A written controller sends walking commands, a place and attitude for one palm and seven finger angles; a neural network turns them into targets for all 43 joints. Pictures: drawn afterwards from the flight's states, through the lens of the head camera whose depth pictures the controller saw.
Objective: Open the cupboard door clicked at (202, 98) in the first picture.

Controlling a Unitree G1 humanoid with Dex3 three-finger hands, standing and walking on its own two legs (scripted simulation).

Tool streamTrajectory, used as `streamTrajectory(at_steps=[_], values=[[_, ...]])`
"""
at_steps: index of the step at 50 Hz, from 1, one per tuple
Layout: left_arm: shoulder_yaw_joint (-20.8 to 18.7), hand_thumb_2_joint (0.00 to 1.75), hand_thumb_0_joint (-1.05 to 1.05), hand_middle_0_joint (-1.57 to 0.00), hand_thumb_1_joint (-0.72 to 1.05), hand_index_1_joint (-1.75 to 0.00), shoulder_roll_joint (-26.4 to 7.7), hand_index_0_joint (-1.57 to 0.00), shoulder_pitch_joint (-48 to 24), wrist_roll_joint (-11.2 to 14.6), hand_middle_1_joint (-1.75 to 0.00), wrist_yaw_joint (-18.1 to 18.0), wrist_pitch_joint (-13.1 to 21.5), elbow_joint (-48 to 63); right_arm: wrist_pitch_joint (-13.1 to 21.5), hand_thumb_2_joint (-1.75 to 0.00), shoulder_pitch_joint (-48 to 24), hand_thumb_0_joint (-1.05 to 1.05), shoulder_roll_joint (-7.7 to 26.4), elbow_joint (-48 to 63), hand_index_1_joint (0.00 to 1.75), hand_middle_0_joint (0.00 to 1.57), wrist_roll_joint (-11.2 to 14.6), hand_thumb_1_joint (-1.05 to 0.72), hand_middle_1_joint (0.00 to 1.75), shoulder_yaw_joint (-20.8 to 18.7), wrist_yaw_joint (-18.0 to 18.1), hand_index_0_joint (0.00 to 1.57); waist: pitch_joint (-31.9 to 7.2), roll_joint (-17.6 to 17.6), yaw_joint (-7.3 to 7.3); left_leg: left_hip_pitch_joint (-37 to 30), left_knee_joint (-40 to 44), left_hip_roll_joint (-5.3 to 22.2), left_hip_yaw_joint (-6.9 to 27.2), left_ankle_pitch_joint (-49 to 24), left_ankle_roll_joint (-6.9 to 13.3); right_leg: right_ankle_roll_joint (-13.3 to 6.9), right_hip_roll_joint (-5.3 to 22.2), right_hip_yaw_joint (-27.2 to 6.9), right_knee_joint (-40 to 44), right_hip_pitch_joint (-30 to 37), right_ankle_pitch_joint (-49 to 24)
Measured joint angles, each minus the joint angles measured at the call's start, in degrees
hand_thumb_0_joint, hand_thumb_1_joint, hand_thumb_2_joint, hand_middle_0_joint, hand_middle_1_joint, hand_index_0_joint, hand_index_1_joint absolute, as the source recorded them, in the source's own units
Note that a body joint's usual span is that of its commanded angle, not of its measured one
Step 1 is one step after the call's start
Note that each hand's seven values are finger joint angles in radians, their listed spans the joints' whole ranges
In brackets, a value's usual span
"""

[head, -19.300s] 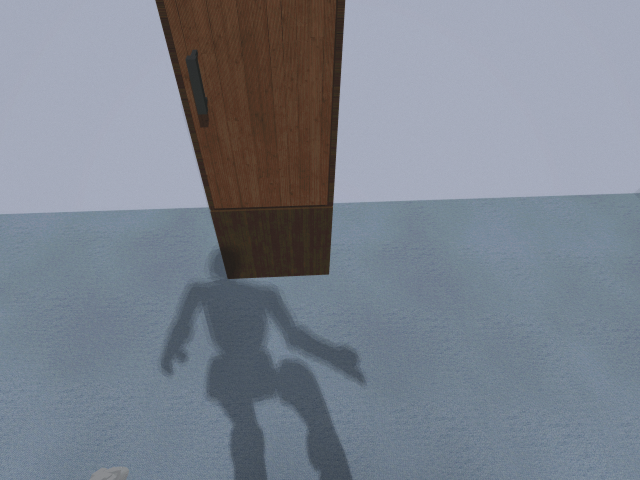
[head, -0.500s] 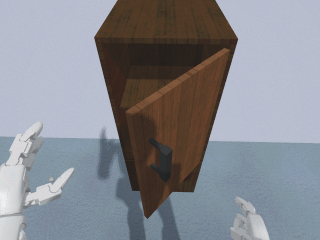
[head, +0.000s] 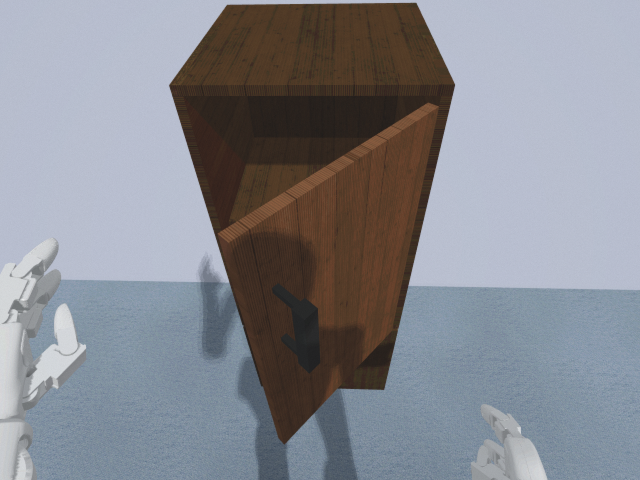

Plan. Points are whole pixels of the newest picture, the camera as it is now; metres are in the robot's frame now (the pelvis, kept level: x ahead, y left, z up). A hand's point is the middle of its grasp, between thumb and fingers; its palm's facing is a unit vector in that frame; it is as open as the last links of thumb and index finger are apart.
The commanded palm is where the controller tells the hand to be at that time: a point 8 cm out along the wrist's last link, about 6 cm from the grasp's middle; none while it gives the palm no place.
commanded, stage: draw the hand back to the body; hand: left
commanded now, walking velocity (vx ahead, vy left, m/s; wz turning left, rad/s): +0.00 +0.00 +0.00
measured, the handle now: (295, 328) +0.29 +0.07 +0.05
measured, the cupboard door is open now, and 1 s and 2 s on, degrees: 48 48 48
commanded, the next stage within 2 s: step back with the hand held close in 0.04 s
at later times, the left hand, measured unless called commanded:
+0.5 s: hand (96, 348) +0.20 +0.25 +0.13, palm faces +0.27 -0.82 -0.50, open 7.4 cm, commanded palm +0.13 +0.30 +0.17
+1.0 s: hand out of the picture +0.04 +0.32 +0.15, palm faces +0.47 -0.76 -0.45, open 7.4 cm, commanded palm +0.00 +0.36 +0.17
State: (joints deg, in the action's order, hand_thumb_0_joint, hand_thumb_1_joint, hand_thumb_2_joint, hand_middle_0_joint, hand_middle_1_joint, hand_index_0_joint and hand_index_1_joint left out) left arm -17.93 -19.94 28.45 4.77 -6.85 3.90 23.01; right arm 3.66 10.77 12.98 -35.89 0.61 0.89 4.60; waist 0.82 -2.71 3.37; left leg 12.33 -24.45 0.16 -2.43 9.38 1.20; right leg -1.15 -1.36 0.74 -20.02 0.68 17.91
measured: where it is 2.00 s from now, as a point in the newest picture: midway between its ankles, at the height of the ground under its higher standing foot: outside the picture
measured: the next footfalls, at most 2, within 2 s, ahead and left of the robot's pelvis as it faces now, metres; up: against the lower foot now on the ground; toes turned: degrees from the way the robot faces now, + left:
left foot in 1.04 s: -0.01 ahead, +0.13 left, +0.00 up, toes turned +2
right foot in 1.42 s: -0.37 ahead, +0.00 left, +0.00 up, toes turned -5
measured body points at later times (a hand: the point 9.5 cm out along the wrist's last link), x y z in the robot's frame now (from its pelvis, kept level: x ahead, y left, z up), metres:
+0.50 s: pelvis -0.02 +0.00 +0.00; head +0.02 +0.00 +0.44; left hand +0.18 +0.29 +0.16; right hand +0.17 -0.25 -0.08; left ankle +0.04 +0.11 -0.74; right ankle -0.07 -0.10 -0.74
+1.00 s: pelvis -0.13 +0.05 -0.02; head -0.12 +0.06 +0.43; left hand +0.01 +0.36 +0.18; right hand +0.05 -0.17 -0.10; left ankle -0.02 +0.12 -0.73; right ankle -0.09 -0.10 -0.74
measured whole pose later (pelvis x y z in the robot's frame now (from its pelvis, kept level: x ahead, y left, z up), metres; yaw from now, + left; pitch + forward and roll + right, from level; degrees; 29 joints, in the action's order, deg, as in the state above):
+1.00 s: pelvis -0.13 +0.05 -0.02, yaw +2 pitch -2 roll -3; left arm -23.1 -22.7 35.5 3.1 -9.4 10.1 33.7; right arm 1.6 12.3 11.7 -35.1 0.2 -0.2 3.9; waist 2.4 -1.9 2.4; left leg 27.5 -41.6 -1.1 -0.6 18.6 -0.1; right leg 1.3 -1.5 -0.8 -31.5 -16.2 13.6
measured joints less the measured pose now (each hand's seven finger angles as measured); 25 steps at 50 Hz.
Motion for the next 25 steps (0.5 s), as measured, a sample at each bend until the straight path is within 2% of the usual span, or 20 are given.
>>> streamTrajectory(at_steps=[11,16,21,25], values=[[-1.7,0.90,0.01,-0.21,0.89,-0.31,-0.7,-0.21,-0.8,0.1,-0.30,1.0,1.5,-0.7,-1.1,-0.90,-0.7,0.01,0.6,0.5,0.30,0.20,0.2,-0.90,0.30,-0.5,0.2,0.20,0.2,-1.1,-0.06,0.7,-0.4,1.1,0.7,0.2,-0.8,-0.8,-1.2,0.5,0.8,0.0,-0.2],[-4.1,0.90,0.01,-0.21,0.89,-0.31,-2.4,-0.21,-1.1,-0.9,-0.30,1.1,3.5,0.1,-4.1,-0.90,-2.3,0.01,1.0,2.1,0.30,0.20,0.4,-0.90,0.30,-1.0,-0.2,0.20,1.0,-1.2,-1.11,3.9,-2.5,1.8,0.8,0.6,-0.6,-0.5,-1.9,0.4,-0.4,-2.9,-0.4],[-2.8,0.90,0.01,-0.21,0.89,-0.31,-2.4,-0.21,1.9,-1.0,-0.30,1.4,2.3,2.1,-6.6,-0.90,-3.1,0.01,1.4,4.5,0.30,0.20,0.9,-0.91,0.30,-1.8,-0.1,0.20,1.8,-0.6,-2.25,5.4,-2.7,1.8,-0.6,0.4,-0.3,0.4,-1.5,-0.8,-2.7,-5.8,-0.2],[-3.1,0.90,0.01,-0.22,0.89,-0.31,-4.3,-0.22,3.6,-0.8,-0.30,1.3,1.8,5.2,-7.7,-0.90,-3.1,0.01,0.9,6.1,0.30,0.20,1.2,-0.91,0.30,-2.0,0.1,0.20,3.0,1.0,-2.75,6.5,-3.1,1.7,-1.4,-0.2,0.2,0.8,-1.1,-1.5,-4.5,-7.8,-0.2]])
